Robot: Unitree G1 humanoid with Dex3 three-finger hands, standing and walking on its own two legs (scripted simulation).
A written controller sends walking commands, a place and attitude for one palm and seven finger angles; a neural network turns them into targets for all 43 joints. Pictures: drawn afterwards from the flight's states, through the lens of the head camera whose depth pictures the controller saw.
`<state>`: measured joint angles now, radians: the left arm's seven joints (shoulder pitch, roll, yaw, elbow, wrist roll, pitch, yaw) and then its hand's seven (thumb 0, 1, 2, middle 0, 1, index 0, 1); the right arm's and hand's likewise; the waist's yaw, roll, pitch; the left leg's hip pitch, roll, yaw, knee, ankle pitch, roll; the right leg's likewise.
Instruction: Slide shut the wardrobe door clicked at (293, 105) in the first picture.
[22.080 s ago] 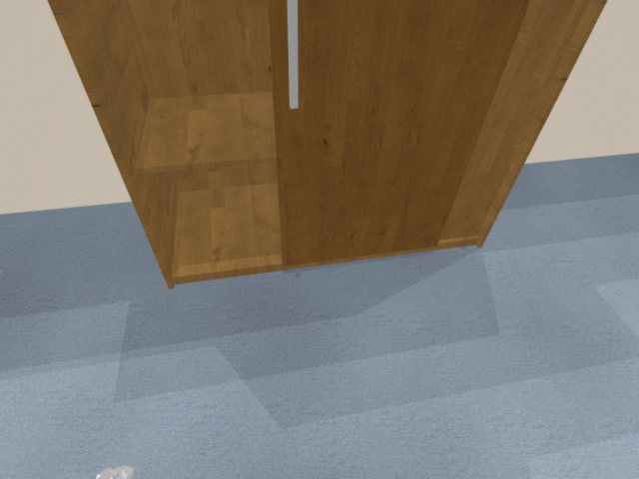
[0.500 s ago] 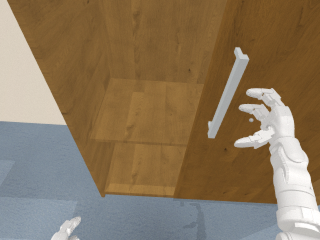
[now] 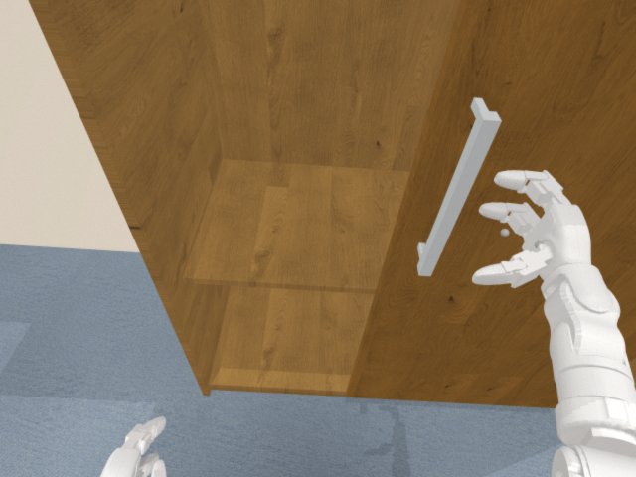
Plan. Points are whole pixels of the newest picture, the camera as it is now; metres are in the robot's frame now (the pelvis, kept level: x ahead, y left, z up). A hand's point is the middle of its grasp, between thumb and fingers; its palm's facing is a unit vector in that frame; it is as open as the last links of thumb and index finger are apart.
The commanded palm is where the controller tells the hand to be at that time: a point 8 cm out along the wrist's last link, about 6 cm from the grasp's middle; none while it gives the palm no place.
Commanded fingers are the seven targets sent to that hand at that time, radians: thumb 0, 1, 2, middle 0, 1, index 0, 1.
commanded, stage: feel for the door with the fingertips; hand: right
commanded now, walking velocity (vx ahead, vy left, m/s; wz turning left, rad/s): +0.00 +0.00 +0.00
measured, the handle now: (447, 199) +0.47 -0.14 +0.13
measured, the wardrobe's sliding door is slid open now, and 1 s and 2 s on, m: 0.43 0.42 0.42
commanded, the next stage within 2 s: slide the fingers in behind the handle in 0.66 s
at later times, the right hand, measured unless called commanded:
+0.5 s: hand (484, 223) +0.40 -0.17 +0.15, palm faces +0.00 +1.00 -0.02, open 14.0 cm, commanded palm +0.38 -0.21 +0.14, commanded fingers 0.00 0.50 -0.30 0.30 1.20 0.30 1.20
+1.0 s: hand (475, 218) +0.42 -0.16 +0.14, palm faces -0.01 +1.00 -0.02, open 13.7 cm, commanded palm +0.39 -0.21 +0.14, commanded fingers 0.00 0.50 -0.30 0.30 1.20 0.30 1.20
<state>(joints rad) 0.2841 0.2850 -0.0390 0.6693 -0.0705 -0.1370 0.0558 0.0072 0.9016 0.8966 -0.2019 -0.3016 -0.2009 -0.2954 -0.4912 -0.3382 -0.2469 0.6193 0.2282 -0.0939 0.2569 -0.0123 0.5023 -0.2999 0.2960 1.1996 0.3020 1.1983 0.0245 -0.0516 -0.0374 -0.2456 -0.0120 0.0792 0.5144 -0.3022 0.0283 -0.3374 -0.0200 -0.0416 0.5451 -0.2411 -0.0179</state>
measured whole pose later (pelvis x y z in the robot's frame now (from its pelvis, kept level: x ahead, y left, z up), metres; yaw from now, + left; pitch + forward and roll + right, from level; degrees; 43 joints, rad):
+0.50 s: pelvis +0.00 +0.00 +0.00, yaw +0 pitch +2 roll +1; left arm 0.26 0.27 -0.05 0.68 -0.07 -0.13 0.05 0.01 0.90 0.90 -0.20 -0.30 -0.20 -0.30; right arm -0.55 -0.30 -0.20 0.65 0.20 -0.09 0.16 -0.01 0.50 -0.30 0.30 1.20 0.30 1.20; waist 0.03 -0.05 -0.02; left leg -0.24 -0.01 0.07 0.51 -0.29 0.03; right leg -0.33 -0.02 -0.05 0.54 -0.23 -0.02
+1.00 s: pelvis +0.00 -0.01 +0.00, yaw +1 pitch +3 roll +1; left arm 0.32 0.27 -0.03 0.70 -0.06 -0.13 0.03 0.01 0.90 0.90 -0.20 -0.30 -0.20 -0.30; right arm -0.60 -0.29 -0.22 0.75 0.19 -0.15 0.16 -0.01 0.50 -0.30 0.35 1.24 0.34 1.23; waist 0.05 -0.05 -0.03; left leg -0.27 -0.01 0.06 0.52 -0.30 0.02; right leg -0.36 -0.02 -0.06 0.55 -0.24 -0.03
